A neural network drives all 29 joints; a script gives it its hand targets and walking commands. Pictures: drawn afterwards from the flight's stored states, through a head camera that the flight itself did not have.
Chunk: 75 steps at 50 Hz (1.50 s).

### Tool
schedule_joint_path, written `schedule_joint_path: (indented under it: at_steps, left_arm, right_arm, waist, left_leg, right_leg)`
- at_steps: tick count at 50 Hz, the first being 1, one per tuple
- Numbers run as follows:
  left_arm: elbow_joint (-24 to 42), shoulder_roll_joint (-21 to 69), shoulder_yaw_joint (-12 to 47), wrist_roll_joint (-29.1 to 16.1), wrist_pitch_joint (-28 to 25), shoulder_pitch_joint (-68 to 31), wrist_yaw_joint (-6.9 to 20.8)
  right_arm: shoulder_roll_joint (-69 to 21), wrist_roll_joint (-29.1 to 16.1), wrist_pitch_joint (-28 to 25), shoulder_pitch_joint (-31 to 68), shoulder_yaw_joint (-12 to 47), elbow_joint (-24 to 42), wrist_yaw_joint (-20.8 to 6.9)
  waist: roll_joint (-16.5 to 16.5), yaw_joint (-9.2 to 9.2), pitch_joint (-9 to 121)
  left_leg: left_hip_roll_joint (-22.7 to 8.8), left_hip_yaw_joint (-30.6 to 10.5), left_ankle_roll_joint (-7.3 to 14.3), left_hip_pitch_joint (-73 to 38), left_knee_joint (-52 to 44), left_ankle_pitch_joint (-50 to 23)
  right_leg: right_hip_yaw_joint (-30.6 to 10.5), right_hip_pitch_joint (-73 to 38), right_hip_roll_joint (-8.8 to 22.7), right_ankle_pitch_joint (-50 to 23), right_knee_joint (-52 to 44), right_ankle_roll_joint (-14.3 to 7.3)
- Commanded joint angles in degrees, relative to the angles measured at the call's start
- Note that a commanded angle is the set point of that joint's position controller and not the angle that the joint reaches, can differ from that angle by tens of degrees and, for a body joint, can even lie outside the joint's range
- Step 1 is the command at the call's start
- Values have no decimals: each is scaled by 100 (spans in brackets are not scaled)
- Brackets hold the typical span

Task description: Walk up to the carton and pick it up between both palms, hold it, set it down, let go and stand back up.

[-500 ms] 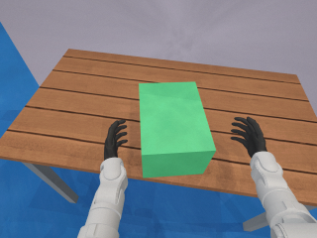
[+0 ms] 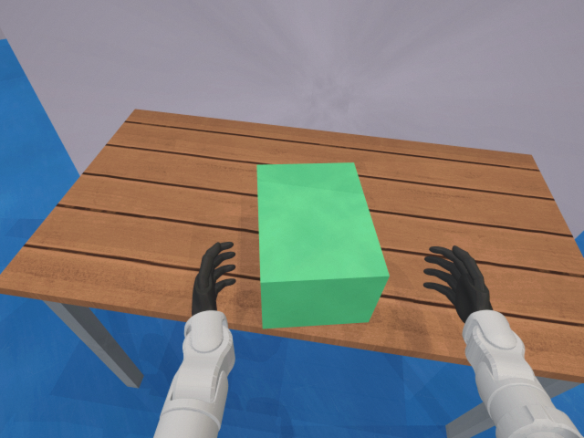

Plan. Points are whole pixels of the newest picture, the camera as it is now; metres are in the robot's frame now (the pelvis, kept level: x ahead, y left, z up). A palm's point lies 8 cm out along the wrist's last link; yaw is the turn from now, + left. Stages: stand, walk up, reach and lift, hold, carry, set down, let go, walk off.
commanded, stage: set down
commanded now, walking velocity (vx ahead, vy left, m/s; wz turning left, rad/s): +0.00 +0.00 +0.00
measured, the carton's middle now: (310, 241) +0.47 -0.01 -0.03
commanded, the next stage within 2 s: none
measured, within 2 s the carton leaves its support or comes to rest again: neither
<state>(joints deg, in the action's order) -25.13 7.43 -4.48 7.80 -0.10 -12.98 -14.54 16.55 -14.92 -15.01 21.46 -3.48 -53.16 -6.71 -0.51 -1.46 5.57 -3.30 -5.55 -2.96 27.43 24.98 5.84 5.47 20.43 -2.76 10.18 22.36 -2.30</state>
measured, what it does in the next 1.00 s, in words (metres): stands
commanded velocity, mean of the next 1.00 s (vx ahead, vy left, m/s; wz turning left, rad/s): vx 0.00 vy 0.00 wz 0.00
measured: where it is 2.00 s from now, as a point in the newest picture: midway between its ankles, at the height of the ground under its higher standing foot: outside the picture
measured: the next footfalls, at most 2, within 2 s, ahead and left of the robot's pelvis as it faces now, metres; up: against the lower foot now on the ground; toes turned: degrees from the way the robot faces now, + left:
none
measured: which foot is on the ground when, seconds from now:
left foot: down 0.00-1.00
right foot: down 0.00-1.00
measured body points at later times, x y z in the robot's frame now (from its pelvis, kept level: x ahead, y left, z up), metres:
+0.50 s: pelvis +0.00 -0.01 +0.00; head +0.00 +0.01 +0.45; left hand +0.28 +0.14 +0.02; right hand +0.29 -0.25 +0.00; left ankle +0.07 +0.15 -0.74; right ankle +0.01 -0.09 -0.74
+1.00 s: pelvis +0.01 -0.02 +0.00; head +0.00 +0.01 +0.45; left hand +0.24 +0.16 +0.01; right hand +0.24 -0.25 +0.00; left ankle +0.07 +0.15 -0.74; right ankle +0.01 -0.10 -0.74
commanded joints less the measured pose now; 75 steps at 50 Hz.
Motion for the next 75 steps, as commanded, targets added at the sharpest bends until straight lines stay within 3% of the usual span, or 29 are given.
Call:
schedule_joint_path:
  at_steps: [1, 3, 4, 5, 6, 8, 9, 10, 14, 17, 18, 20, 21, 22, 23, 25, 26, 28, 31, 35, 36, 37, 38, 45, 46, 50, 56, 63, 75]
  left_arm:
    - [2302, -38, 968, -270, -319, -161, -45]
    - [521, -727, 439, -332, -246, -2072, 59]
    - [2071, -118, 967, -196, -278, -61, -14]
    - [1226, -522, 868, -444, -234, -2072, 26]
    - [1042, -416, 875, -335, -219, -1559, -50]
    - [2324, -28, 1007, -276, -286, 579, -5]
    - [1619, -352, 736, -247, -215, -937, -5]
    - [1955, -220, 838, -178, -310, -372, -26]
    - [2728, -234, 1041, -228, -263, 332, 39]
    - [2270, -391, 1162, -392, -206, -593, 77]
    - [2669, -224, 1229, -278, -195, 957, -28]
    - [2701, -148, 1231, -373, -136, 1106, 41]
    - [2309, -471, 1185, -698, -152, -905, 7]
    - [3066, -260, 1428, -691, -208, 195, -109]
    - [2538, -517, 1147, -669, -159, -396, -103]
    - [2695, -257, 1215, -461, -51, 1225, -118]
    - [1894, -773, 987, -684, 10, -785, -101]
    - [3096, -388, 1059, -450, -48, 1079, -102]
    - [2984, -241, 1188, -434, 46, 1351, -60]
    - [3288, -346, 1135, -408, 75, 1488, -46]
    - [3174, -399, 1257, -488, 219, 2298, 119]
    - [3784, -637, 1023, -531, 94, 1011, 3]
    - [2753, -676, 1045, -504, 286, 1410, 209]
    - [4449, -738, 1258, -705, 239, 1833, 48]
    - [3676, -832, 1192, -637, 401, 1981, 170]
    - [4215, -926, 1066, -817, 571, 2151, 219]
    - [3901, -1216, 825, -1022, 1038, 1907, 334]
    - [3981, -1289, 797, -923, 1082, 2207, 361]
    - [3621, -1873, 289, -1165, 1446, 1899, 539]
  right_arm:
    - [1056, -399, -430, 311, 439, 1700, -118]
    - [804, 142, -256, 2285, 277, 1232, 25]
    - [982, -218, -440, 275, 315, 1810, -46]
    - [1171, 97, -281, 2181, -6, 1299, 21]
    - [1114, 86, -212, 1607, -106, 1064, -40]
    - [1020, -72, -401, -271, 176, 1530, -34]
    - [1169, -24, -365, 1247, 116, 1256, -26]
    - [1088, 47, -454, 845, -3, 1480, -32]
    - [1301, -166, -576, -215, 125, 1523, -76]
    - [1003, -109, -567, 857, 200, 1897, -37]
    - [1222, -263, -635, -577, 212, 2220, -127]
    - [1036, -274, -511, -875, 306, 2222, -120]
    - [1024, -158, -419, 1016, 206, 2113, -108]
    - [1116, -271, -453, -243, 103, 2404, -238]
    - [1063, -92, -332, 405, 116, 2324, -189]
    - [1051, -205, -407, -879, 80, 2522, -203]
    - [908, 34, -162, 1132, 83, 2189, -147]
    - [982, -102, -226, -1058, 54, 2630, -169]
    - [949, -192, -313, -1147, 192, 2798, -88]
    - [901, -69, -193, -1372, 241, 3062, -46]
    - [835, -59, -171, -2241, 238, 2853, 95]
    - [884, -216, -197, -1003, 296, 3677, 95]
    - [613, -93, -8, -1562, 473, 3165, 233]
    - [779, -208, 18, -2017, 233, 4161, 214]
    - [580, -4, 142, -2164, 225, 3936, 324]
    - [405, -22, 386, -2577, 356, 4441, 416]
    - [133, 233, 863, -2801, 394, 4870, 525]
    - [131, 316, 949, -3146, 184, 4957, 541]
    - [-23, 512, 1292, -3127, 185, 5333, 733]
  waist:
    - [-484, 358, 1965]
    - [-752, -48, 1970]
    - [-573, 356, 2117]
    - [-446, 232, 2224]
    - [-411, 257, 1909]
    - [-457, 393, 2381]
    - [-469, 244, 1984]
    - [-498, 109, 2257]
    - [-335, 523, 1852]
    - [-365, 307, 1522]
    - [-498, 407, 1190]
    - [-618, 403, 953]
    - [-529, 333, 1296]
    - [-595, 515, 1191]
    - [-662, 275, 1246]
    - [-687, 400, 921]
    - [-457, 297, 1220]
    - [-622, 323, 1266]
    - [-682, 293, 764]
    - [-566, 221, 710]
    - [-806, 514, 243]
    - [-586, 112, 853]
    - [-890, 434, 278]
    - [-221, 223, 585]
    - [-384, 311, 87]
    - [-407, 293, 203]
    - [-518, 252, -292]
    - [-288, 218, -34]
    - [-399, 123, -394]
  left_leg:
    - [211, 499, 281, -2657, -117, -1289]
    - [371, 762, 414, -1477, -150, 108]
    - [278, 541, 289, -2510, -211, -1103]
    - [350, 669, 342, -1722, -123, 6]
    - [302, 603, 287, -1776, -281, 161]
    - [218, 475, 224, -2674, -165, -1318]
    - [313, 613, 257, -2095, -229, -465]
    - [234, 516, 218, -2262, -268, -1155]
    - [253, 414, 218, -2704, -233, -1126]
    - [365, 572, 340, -2166, -263, -282]
    - [324, 533, 309, -2571, -419, -539]
    - [268, 473, 338, -2758, -424, -474]
    - [374, 667, 418, -1832, -319, 285]
    - [243, 509, 358, -2396, -424, 120]
    - [307, 597, 409, -2002, -369, 421]
    - [251, 505, 389, -2446, -466, 162]
    - [439, 791, 470, -1353, -308, 934]
    - [269, 531, 352, -2465, -433, -280]
    - [345, 584, 326, -2562, -462, -405]
    - [355, 623, 306, -2525, -485, -292]
    - [374, 604, 324, -2641, -506, -295]
    - [388, 649, 311, -2358, -424, -317]
    - [466, 730, 357, -2329, -483, 107]
    - [394, 652, 240, -2915, -554, -343]
    - [454, 718, 281, -2778, -601, -8]
    - [421, 685, 272, -2789, -482, -339]
    - [445, 709, 366, -2593, -450, 295]
    - [414, 683, 267, -2786, -459, -302]
    - [432, 671, 350, -2446, -349, 84]
  right_leg:
    - [-616, -1454, -34, -1446, -55, 134]
    - [-798, -707, 7, 186, -158, 184]
    - [-596, -1530, -29, -1367, -158, 155]
    - [-747, -502, 27, 17, -147, 107]
    - [-721, -553, 28, 207, -231, 31]
    - [-667, -1438, -64, -1569, -190, 139]
    - [-653, -971, -42, -717, -203, 190]
    - [-571, -1078, -108, -1409, -150, 131]
    - [-605, -1164, -53, -1487, -265, 155]
    - [-710, -972, 97, -474, -291, 156]
    - [-524, -1362, -15, -846, -323, 126]
    - [-706, -1333, 37, -667, -449, 166]
    - [-840, -836, 137, 418, -290, 170]
    - [-706, -1017, 103, 374, -402, 159]
    - [-857, -844, 103, 950, -387, 144]
    - [-892, -1158, 151, 608, -503, 131]
    - [-1151, -741, 283, 1494, -347, 179]
    - [-1063, -1263, 248, 249, -543, 181]
    - [-929, -1101, 217, -372, -537, 261]
    - [-1014, -1138, 227, -49, -544, 227]
    - [-1121, -1566, 372, -689, -611, 276]
    - [-1176, -1337, 338, -421, -444, 351]
    - [-1345, -1480, 542, -205, -745, 369]
    - [-867, -974, 220, -158, -592, 221]
    - [-1034, -991, 315, 87, -729, 249]
    - [-1281, -946, 443, -189, -829, 284]
    - [-1593, -791, 682, 1419, -1023, 363]
    - [-1265, -781, 387, 245, -844, 263]
    - [-1647, -705, 723, 1645, -1063, 433]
